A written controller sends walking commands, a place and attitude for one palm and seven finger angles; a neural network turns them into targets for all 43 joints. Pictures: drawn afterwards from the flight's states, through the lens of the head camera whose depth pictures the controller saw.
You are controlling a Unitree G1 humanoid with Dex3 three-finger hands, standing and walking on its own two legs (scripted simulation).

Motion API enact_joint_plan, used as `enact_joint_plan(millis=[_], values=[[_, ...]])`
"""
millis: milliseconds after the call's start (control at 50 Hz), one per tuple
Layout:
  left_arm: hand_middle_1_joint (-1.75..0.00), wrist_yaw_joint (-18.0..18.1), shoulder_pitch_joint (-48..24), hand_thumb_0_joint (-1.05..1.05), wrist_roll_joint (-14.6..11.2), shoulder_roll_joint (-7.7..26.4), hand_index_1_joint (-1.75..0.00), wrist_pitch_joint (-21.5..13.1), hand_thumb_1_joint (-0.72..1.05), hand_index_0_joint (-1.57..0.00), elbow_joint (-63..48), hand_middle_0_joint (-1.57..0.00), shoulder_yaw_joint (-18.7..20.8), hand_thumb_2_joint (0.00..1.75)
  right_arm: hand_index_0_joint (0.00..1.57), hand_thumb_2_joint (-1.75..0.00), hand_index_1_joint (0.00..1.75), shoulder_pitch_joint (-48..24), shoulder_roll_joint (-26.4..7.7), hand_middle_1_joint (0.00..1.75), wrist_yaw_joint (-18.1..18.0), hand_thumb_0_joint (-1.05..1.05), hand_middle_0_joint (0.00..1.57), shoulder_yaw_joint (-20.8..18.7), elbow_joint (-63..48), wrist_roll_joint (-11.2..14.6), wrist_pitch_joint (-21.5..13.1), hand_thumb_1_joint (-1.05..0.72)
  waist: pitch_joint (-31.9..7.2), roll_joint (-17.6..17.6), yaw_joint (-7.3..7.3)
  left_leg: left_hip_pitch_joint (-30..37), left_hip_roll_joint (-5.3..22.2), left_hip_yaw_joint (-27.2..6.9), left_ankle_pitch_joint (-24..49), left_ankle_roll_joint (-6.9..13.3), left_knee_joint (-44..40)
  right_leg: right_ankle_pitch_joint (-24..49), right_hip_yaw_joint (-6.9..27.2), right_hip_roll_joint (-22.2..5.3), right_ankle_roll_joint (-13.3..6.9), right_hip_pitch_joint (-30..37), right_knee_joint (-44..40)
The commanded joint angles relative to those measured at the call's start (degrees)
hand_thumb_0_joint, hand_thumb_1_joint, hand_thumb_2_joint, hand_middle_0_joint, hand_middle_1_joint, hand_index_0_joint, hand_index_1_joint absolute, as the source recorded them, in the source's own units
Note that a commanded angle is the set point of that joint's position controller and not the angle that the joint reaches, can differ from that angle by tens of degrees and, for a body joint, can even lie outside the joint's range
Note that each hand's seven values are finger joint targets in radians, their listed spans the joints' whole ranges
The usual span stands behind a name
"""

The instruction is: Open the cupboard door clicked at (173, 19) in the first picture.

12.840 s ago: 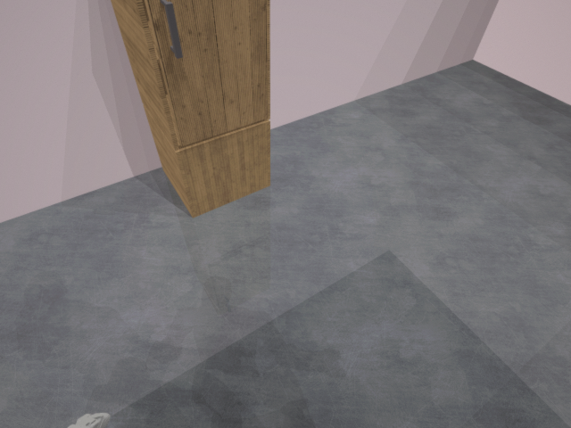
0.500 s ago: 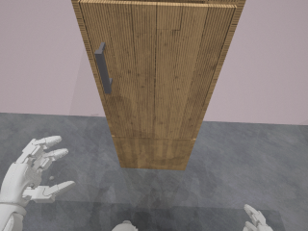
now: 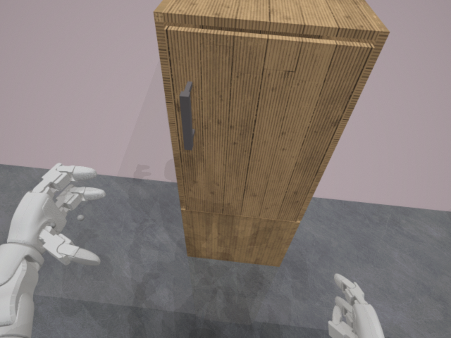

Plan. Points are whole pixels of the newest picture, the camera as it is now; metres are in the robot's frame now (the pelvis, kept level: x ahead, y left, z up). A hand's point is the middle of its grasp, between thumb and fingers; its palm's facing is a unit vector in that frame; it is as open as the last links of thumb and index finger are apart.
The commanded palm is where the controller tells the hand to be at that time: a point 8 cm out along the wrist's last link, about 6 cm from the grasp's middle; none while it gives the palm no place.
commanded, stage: raise the hand with hooked fingers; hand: left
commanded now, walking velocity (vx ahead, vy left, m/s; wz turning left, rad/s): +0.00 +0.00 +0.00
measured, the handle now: (188, 117) +0.54 +0.14 +0.10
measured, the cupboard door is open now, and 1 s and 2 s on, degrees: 0 0 0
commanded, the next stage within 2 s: move the hooked fingers beside the handle in 0.70 s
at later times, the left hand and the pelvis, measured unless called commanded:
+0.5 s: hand (89, 196) +0.29 +0.25 +0.12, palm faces +0.01 -1.00 -0.03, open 14.0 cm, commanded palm +0.27 +0.30 +0.12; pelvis +0.00 -0.02 +0.01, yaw -1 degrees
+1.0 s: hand (107, 187) +0.31 +0.23 +0.12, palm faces +0.02 -1.00 -0.02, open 14.0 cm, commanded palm +0.29 +0.28 +0.12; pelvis +0.00 -0.04 +0.01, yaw +0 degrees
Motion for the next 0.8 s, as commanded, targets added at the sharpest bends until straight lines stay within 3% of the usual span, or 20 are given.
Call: enact_joint_plan(millis=[0,40,60,120,140,180,240,380,500,540,580,640,780], values=[[-1.20,-0.5,-16.7,0.00,-1.2,14.3,-1.20,-2.6,-0.50,-0.30,-10.7,-0.30,6.2,0.30,0.20,-0.90,0.30,-2.8,-9.3,0.30,-1.2,0.00,0.20,-4.2,-7.6,0.6,-2.8,-0.90,-9.1,6.9,-1.28,15.0,0.8,-6.4,4.8,-2.2,-11.8,6.8,-0.4,3.0,-2.6,-4.4,-6.6],[-1.20,-0.7,-17.9,0.00,-1.1,15.5,-1.20,-2.2,-0.50,-0.30,-9.6,-0.30,6.6,0.30,0.20,-0.90,0.30,-2.6,-9.5,0.30,-1.3,0.00,0.20,-4.1,-7.3,0.5,-2.7,-0.90,-8.7,5.2,-1.20,15.4,1.0,-6.5,5.5,-2.1,-12.2,7.4,-0.3,3.2,-2.7,-3.3,-7.5],[-1.20,-0.8,-18.9,0.00,-1.1,15.8,-1.20,-1.9,-0.50,-0.30,-9.5,-0.30,6.9,0.30,0.20,-0.90,0.30,-2.8,-9.4,0.30,-1.3,0.00,0.20,-4.1,-7.4,0.6,-2.6,-0.90,-9.5,6.7,-1.11,15.9,0.8,-6.3,5.9,-2.1,-12.5,7.6,-0.4,3.1,-2.7,-3.0,-7.6],[-1.20,-1.2,-21.2,0.00,-1.1,16.6,-1.20,-1.2,-0.50,-0.30,-7.7,-0.30,7.2,0.30,0.20,-0.90,0.30,-2.8,-9.6,0.30,-1.5,0.00,0.20,-4.0,-7.2,0.8,-2.5,-0.90,-9.0,6.6,-1.28,16.5,0.8,-6.5,5.3,-2.1,-13.4,7.4,-0.3,3.0,-2.7,-2.7,-8.5],[-1.20,-1.3,-21.6,0.00,-1.3,17.8,-1.20,-1.0,-0.50,-0.30,-6.7,-0.30,8.2,0.30,0.20,-0.90,0.30,-2.5,-9.7,0.30,-1.5,0.00,0.20,-4.1,-7.1,0.7,-2.3,-0.90,-9.2,4.9,-0.97,16.3,0.7,-6.1,6.3,-2.0,-13.2,8.1,-0.2,3.1,-2.8,-1.2,-9.1],[-1.20,-1.8,-23.4,0.00,-1.1,18.7,-1.20,-0.7,-0.50,-0.30,-6.1,-0.30,8.4,0.30,0.20,-0.90,0.30,-2.4,-9.8,0.30,-1.6,0.00,0.20,-4.1,-7.1,0.9,-2.2,-0.90,-9.6,6.2,-1.21,17.0,0.6,-5.9,6.4,-1.9,-13.6,8.1,-0.1,3.0,-2.7,-1.3,-9.5],[-1.20,-2.8,-19.5,0.00,-1.9,15.8,-1.20,0.4,-0.50,-0.30,-1.2,-0.30,7.1,0.30,0.20,-0.90,0.30,-2.0,-9.8,0.30,-1.4,0.00,0.20,-4.3,-7.1,1.0,-2.0,-0.90,-7.4,2.6,-0.88,15.4,0.3,-5.2,6.3,-1.6,-13.6,8.5,0.0,3.0,-2.7,-0.8,-10.5],[-1.20,-2.1,-21.3,0.00,-1.5,18.6,-1.20,-1.7,-0.50,-0.30,-5.8,-0.30,9.3,0.30,0.20,-0.90,0.30,-1.8,-9.8,0.30,-0.8,0.00,0.20,-4.8,-7.6,0.7,-1.9,-0.90,-10.4,5.2,-0.64,16.5,-0.1,-4.0,9.0,-1.3,-12.6,10.2,0.7,2.8,-2.6,0.2,-10.2],[-1.20,-1.6,-21.3,0.00,-1.6,17.5,-1.20,-3.1,-0.50,-0.30,-5.0,-0.30,9.0,0.30,0.20,-0.90,0.30,-1.7,-9.5,0.30,-1.2,0.00,0.20,-4.9,-6.6,0.8,-2.0,-0.90,-9.1,5.3,-1.35,16.3,-0.3,-3.0,9.5,-1.0,-12.0,11.6,1.3,2.7,-2.1,-0.1,-10.6],[-1.20,-1.8,-21.5,0.00,-1.7,17.6,-1.20,-2.9,-0.50,-0.30,-4.2,-0.30,8.8,0.30,0.20,-0.90,0.30,-1.5,-9.6,0.30,-1.3,0.00,0.20,-4.9,-6.2,0.8,-1.8,-0.90,-8.4,3.8,-1.41,15.7,-0.3,-2.7,9.3,-0.9,-11.7,11.7,1.7,2.5,-2.1,0.5,-10.9],[-1.20,-2.1,-21.9,0.00,-1.6,17.5,-1.20,-2.9,-0.50,-0.30,-4.3,-0.30,8.4,0.30,0.20,-0.90,0.30,-1.9,-9.5,0.30,-1.4,0.00,0.20,-4.9,-6.3,0.9,-1.9,-0.90,-8.7,5.3,-1.47,15.9,-0.4,-2.5,8.8,-0.9,-11.6,11.5,2.0,2.4,-1.9,-0.1,-11.0],[-1.20,-2.4,-21.7,0.00,-2.0,17.2,-1.20,-2.8,-0.50,-0.30,-3.2,-0.30,8.0,0.30,0.20,-0.90,0.30,-1.9,-9.6,0.30,-1.6,0.00,0.20,-4.8,-6.2,0.9,-1.8,-0.90,-8.1,2.6,-1.53,15.0,-0.5,-2.5,8.7,-0.8,-11.4,11.4,2.3,2.3,-1.8,0.6,-11.3],[-1.20,-2.6,-21.9,0.00,-2.2,17.1,-1.20,-2.8,-0.50,-0.30,-0.9,-0.30,8.0,0.30,0.20,-0.90,0.30,-2.4,-9.5,0.30,-1.6,0.00,0.20,-4.7,-6.3,1.1,-1.6,-0.90,-7.3,1.5,-1.61,13.2,-0.7,-1.9,7.5,-0.7,-10.6,10.8,3.5,1.9,-1.1,-0.3,-11.5]])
